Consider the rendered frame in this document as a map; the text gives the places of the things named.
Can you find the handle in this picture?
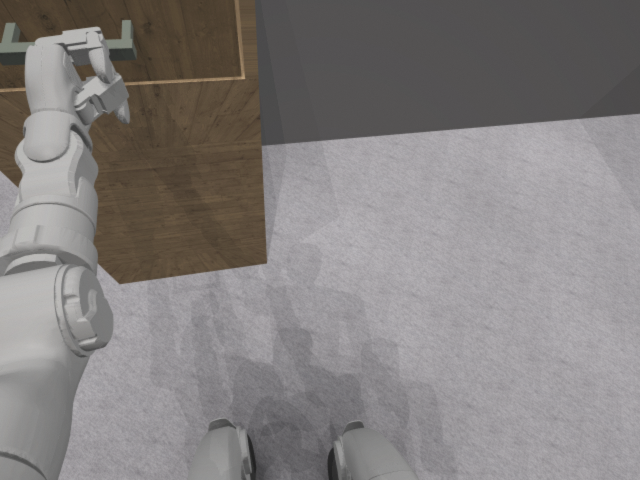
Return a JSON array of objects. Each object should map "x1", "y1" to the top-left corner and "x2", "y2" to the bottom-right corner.
[{"x1": 0, "y1": 20, "x2": 137, "y2": 66}]

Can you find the drawer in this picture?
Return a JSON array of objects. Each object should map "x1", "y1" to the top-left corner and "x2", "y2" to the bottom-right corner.
[{"x1": 0, "y1": 0, "x2": 242, "y2": 89}]

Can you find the robot right shin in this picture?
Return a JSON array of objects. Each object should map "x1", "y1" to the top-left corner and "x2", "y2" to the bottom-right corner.
[{"x1": 338, "y1": 420, "x2": 365, "y2": 478}]

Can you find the left robot hand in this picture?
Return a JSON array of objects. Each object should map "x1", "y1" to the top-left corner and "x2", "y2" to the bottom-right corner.
[{"x1": 25, "y1": 27, "x2": 130, "y2": 132}]

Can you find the left robot upper arm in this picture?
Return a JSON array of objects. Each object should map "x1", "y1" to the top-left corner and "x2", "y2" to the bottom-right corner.
[{"x1": 0, "y1": 264, "x2": 114, "y2": 480}]

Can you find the robot right thigh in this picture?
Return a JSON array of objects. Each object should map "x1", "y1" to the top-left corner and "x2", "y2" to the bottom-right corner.
[{"x1": 333, "y1": 428, "x2": 419, "y2": 480}]

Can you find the left robot forearm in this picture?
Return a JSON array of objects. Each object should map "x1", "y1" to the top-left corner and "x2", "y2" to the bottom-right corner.
[{"x1": 0, "y1": 111, "x2": 98, "y2": 277}]

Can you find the cabinet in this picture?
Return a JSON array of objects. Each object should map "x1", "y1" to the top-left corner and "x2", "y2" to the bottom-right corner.
[{"x1": 0, "y1": 0, "x2": 267, "y2": 284}]

